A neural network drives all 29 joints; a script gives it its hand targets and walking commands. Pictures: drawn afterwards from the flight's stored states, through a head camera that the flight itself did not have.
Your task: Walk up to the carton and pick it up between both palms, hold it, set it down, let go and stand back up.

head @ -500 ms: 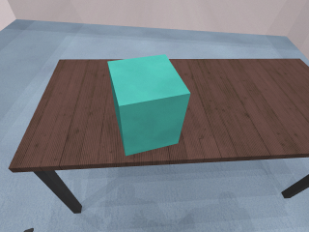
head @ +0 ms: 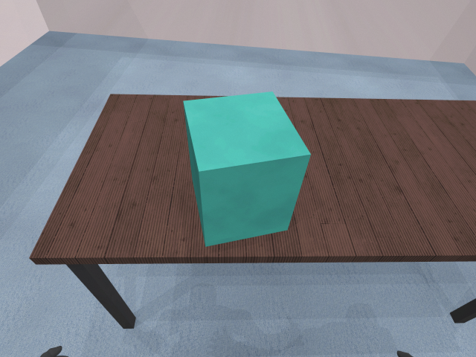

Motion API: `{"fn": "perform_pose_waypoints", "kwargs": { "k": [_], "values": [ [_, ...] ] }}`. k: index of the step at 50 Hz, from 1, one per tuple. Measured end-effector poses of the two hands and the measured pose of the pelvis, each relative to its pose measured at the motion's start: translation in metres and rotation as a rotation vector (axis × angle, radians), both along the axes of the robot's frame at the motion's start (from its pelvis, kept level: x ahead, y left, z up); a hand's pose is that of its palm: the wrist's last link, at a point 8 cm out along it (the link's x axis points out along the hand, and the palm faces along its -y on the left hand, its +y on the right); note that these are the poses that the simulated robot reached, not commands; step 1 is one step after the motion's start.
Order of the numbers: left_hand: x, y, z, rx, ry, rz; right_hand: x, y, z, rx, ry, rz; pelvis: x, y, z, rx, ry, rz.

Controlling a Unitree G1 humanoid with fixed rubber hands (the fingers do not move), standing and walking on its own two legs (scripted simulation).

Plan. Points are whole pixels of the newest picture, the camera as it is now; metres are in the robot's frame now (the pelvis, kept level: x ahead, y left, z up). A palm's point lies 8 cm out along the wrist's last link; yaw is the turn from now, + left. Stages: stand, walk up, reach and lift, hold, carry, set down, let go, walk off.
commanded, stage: walk up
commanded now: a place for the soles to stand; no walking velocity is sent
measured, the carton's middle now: (238, 169) +0.51 +0.00 +0.00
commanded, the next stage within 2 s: reach and lift in 0.90 s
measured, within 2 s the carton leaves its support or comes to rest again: neither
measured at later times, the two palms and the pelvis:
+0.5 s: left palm out of the picture +0.07 +0.31 -0.10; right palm out of the picture +0.08 -0.32 -0.10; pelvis -0.01 -0.01 +0.00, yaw +1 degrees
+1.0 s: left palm out of the picture +0.11 +0.30 -0.10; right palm out of the picture +0.11 -0.33 -0.10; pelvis -0.02 -0.02 -0.01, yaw +0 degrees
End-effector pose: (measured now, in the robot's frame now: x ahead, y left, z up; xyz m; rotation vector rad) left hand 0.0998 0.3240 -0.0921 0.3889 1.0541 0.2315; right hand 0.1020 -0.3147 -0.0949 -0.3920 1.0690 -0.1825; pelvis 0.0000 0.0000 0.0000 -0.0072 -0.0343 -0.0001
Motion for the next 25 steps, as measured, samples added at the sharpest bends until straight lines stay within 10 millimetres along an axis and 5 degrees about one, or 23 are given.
{"fn": "perform_pose_waypoints", "kwargs": {
  "k": [25],
  "values": [
    [-0.031, -0.016, -0.009, -0.036, 0.095, 0.058, -0.017, -0.004, -0.007, 0.009, 0.065, -0.011, -0.011, -0.01, 0.005, 0.003, 0.001, 0.014]
  ]
}}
